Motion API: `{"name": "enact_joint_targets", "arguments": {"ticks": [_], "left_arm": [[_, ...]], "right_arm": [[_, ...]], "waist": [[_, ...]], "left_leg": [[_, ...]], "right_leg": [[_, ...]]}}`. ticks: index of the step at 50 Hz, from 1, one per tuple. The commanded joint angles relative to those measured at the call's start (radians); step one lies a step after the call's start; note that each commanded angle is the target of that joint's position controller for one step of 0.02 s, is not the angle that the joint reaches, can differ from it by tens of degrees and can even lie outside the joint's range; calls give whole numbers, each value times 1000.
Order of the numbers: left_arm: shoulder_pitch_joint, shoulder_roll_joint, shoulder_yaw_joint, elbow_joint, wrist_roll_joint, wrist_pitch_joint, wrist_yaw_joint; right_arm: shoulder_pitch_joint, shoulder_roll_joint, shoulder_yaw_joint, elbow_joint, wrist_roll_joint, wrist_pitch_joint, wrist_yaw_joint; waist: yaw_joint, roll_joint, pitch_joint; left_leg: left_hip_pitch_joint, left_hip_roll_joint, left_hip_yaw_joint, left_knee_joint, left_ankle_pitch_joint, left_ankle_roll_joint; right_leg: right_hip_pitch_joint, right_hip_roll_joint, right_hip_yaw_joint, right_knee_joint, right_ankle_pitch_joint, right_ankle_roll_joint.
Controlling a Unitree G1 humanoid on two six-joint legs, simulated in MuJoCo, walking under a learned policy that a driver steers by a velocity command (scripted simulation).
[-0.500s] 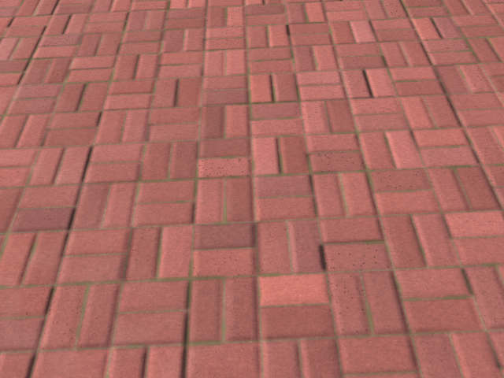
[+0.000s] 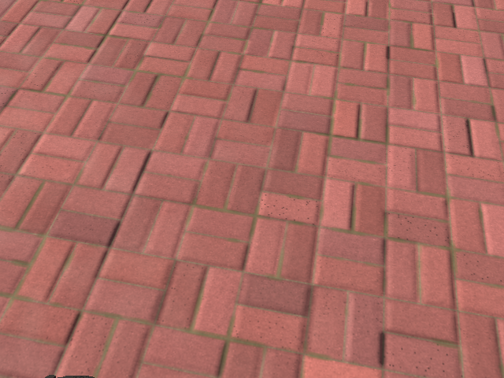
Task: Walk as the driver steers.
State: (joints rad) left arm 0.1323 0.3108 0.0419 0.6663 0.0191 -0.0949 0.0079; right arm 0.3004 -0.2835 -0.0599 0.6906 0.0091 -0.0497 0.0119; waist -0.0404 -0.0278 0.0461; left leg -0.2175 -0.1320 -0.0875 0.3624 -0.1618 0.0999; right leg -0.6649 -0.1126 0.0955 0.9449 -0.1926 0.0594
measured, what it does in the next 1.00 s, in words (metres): walks ahead: right foot, then left foot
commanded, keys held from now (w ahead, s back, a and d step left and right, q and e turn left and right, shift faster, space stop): w+q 0.06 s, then no key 0.94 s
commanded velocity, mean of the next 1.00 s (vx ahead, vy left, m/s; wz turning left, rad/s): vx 0.15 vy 0.00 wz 0.17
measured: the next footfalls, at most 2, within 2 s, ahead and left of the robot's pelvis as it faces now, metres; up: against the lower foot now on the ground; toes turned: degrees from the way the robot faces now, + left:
right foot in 0.20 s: +0.31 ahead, -0.15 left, +0.00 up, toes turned +8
left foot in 0.52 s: +0.25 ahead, +0.09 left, +0.00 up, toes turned +6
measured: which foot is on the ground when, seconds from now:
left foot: down 0.00-0.20, up 0.22-0.50, down 0.52-1.00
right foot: up 0.00-0.18, down 0.20-1.00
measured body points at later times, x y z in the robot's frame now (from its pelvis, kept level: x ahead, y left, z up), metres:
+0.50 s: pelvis +0.20 -0.06 -0.01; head +0.23 -0.06 +0.44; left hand +0.30 +0.20 -0.12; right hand +0.36 -0.30 -0.12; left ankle +0.21 +0.09 -0.73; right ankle +0.27 -0.15 -0.74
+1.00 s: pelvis +0.25 -0.03 -0.01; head +0.25 -0.03 +0.44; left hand +0.32 +0.24 -0.14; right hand +0.40 -0.27 -0.13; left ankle +0.21 +0.09 -0.74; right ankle +0.27 -0.15 -0.74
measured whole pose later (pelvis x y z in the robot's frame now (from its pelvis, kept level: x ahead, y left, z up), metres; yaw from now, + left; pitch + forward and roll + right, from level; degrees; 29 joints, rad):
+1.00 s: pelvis +0.25 -0.03 -0.01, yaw +8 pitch -2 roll +0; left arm 0.15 0.24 0.02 0.92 0.00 0.00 0.01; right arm 0.22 -0.22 -0.03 0.79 -0.01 0.01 -0.03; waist 0.01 0.00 0.04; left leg -0.20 0.00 -0.05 0.55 -0.33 -0.01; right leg -0.23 0.00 0.00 0.54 -0.28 0.00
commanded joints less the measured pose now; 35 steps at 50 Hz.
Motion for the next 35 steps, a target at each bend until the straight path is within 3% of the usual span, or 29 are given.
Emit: {"name": "enact_joint_targets", "arguments": {"ticks": [1,4,6,8,9,10,11,12,13,14,15,16,17,19,21,23,25,26,27,28,29,30,35], "left_arm": [[-40,38,5,-59,0,-5,-1],[-125,52,8,-77,-16,-16,-14],[-127,76,18,-78,-10,-25,-24],[-89,93,31,-69,-4,-33,-30],[-36,91,35,-54,2,-37,-29],[23,115,41,-48,18,-44,-24],[111,179,51,-50,40,-45,-19],[178,182,60,-12,22,-20,-25],[176,133,50,-18,-13,-3,-30],[123,91,36,-29,-15,8,-27],[54,53,16,-33,-6,17,-27],[-6,28,3,-32,-1,22,-27],[-38,30,2,-24,6,26,-28],[-61,44,8,-8,11,31,-27],[-37,60,14,13,3,35,-23],[-31,69,14,28,-10,45,-20],[-43,51,3,37,-19,54,-22],[-15,24,-8,53,-14,53,-26],[3,9,-15,61,2,51,-29],[53,6,-12,64,3,53,-30],[20,26,-10,72,7,57,-26],[6,31,-7,74,2,60,-23],[25,21,-7,108,-5,60,-14]], "right_arm": [[-39,-168,-47,-66,9,-12,-19],[14,-178,-49,-39,14,-1,-24],[46,-160,-45,-20,14,10,-30],[43,-147,-42,-16,6,21,-37],[17,-132,-37,-22,6,24,-39],[14,-96,-25,-33,0,21,-38],[87,-46,-7,-47,-17,13,-36],[240,-55,1,-17,2,10,-32],[230,-143,-18,4,12,20,-32],[112,-169,-28,-11,16,37,-37],[41,-157,-27,-24,8,55,-44],[6,-138,-25,-38,-1,70,-48],[14,-104,-18,-38,-3,80,-48],[43,-52,-3,-22,-9,81,-51],[33,-39,4,-15,-14,74,-49],[27,-53,0,-7,-12,77,-46],[8,-51,0,-4,-22,83,-41],[-25,-67,0,-22,-37,84,-42],[-49,-107,-5,-45,-42,84,-47],[-85,-156,-19,-27,-31,85,-47],[-103,-97,-9,-35,-29,79,-42],[-101,-66,1,-29,-36,72,-40],[-73,-64,1,-13,-23,46,-43]], "waist": [[7,81,-39],[-30,103,-39],[-32,121,-57],[-8,144,-85],[30,146,-102],[60,123,-159],[57,-51,-300],[40,-288,-435],[57,-168,-406],[79,-84,-284],[67,-33,-205],[40,-37,-147],[12,-74,-115],[-1,-122,-120],[14,-123,-172],[15,-104,-195],[0,-84,-160],[8,-59,-132],[28,2,-109],[91,148,-73],[56,135,-45],[52,123,-27],[44,77,-67]], "left_leg": [[-114,192,-162,-127,131,147],[-79,205,-198,-84,92,123],[9,224,-232,7,179,99],[76,241,-270,104,265,67],[82,218,-263,168,312,42],[54,163,-230,284,315,0],[-124,84,-175,546,-22,-59],[-329,-4,-105,815,-553,-119],[-389,53,-136,918,-517,-138],[-426,79,-107,952,-445,-154],[-410,110,-80,910,-397,-163],[-364,149,-72,828,-362,-167],[-280,169,-41,719,-337,-169],[-146,157,23,540,-306,-179],[-71,159,33,406,-224,-176],[2,156,42,285,-108,-164],[100,144,57,130,14,-134],[134,179,8,86,65,-112],[144,255,-72,57,103,-79],[15,249,-74,70,-86,-39],[-56,215,-55,50,-204,-40],[-76,205,-47,46,-207,-57],[-6,190,-24,117,59,-84]], "right_leg": [[130,52,-45,-215,208,22],[187,97,-41,-358,294,19],[196,109,-31,-419,281,-2],[241,119,-33,-451,236,-40],[316,119,-50,-505,281,-66],[456,63,-28,-522,442,-103],[755,-144,160,-431,799,-205],[957,-327,467,-457,781,-379],[895,-313,523,-511,483,-365],[787,-260,417,-542,341,-322],[660,-208,325,-571,296,-294],[543,-172,259,-599,279,-278],[444,-122,186,-630,282,-256],[371,-66,79,-636,414,-258],[409,-79,63,-616,490,-279],[418,-90,68,-608,371,-280],[351,-55,57,-611,89,-233],[305,-28,55,-614,-59,-178],[270,14,27,-578,-189,-126],[322,89,-55,-568,-203,-88],[377,96,-70,-533,-153,-65],[384,95,-69,-523,-118,-67],[409,83,-65,-489,59,-84]]}}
